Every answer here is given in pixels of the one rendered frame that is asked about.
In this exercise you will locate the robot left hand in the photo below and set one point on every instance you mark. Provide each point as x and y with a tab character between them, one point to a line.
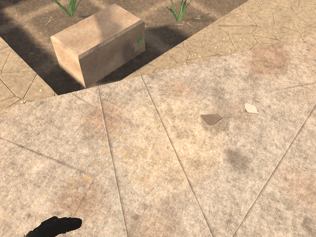
54	226

